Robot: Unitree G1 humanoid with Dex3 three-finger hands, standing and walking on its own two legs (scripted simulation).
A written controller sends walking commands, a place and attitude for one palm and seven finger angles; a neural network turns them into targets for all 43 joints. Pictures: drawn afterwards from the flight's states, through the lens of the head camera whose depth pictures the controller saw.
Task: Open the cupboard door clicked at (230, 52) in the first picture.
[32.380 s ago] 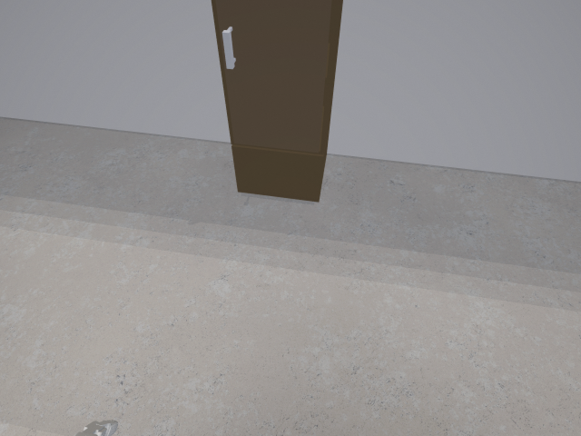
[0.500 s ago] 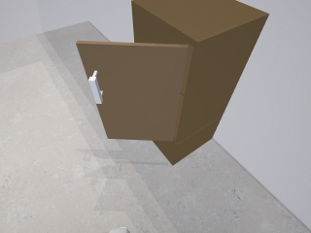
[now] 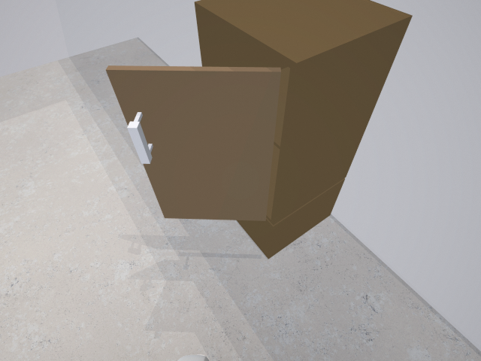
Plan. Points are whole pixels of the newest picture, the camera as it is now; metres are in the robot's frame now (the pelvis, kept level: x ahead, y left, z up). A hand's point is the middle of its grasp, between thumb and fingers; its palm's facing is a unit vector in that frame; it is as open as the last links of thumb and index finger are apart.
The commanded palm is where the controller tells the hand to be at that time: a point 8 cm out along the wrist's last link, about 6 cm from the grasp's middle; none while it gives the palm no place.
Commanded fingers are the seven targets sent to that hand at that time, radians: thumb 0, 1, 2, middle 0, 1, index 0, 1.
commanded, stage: come to a stop and stand still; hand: left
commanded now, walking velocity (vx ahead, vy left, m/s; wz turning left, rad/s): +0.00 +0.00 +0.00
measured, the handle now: (142, 138) +0.61 +0.29 -0.02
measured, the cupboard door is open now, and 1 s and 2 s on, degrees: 52 52 52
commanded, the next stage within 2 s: look again from close up in 0.30 s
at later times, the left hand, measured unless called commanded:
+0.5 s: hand out of the picture +0.02 +0.19 -0.16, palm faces -0.01 -0.97 -0.23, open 7.3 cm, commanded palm none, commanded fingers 0.00 0.90 0.90 -0.20 -0.30 -0.20 -0.30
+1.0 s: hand out of the picture -0.01 +0.16 -0.17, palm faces -0.01 -0.98 -0.18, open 7.4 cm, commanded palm none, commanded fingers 0.00 0.90 0.90 -0.20 -0.30 -0.20 -0.30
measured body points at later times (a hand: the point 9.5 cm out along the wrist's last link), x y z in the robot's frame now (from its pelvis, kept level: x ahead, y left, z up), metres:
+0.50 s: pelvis -0.01 +0.01 +0.00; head +0.00 -0.01 +0.45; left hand +0.02 +0.24 -0.15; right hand +0.01 -0.22 -0.16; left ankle -0.01 +0.11 -0.73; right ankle -0.03 -0.10 -0.73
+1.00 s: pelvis -0.01 -0.01 +0.01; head +0.00 -0.01 +0.46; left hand +0.00 +0.21 -0.15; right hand -0.01 -0.23 -0.15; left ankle -0.01 +0.11 -0.73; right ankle -0.03 -0.10 -0.73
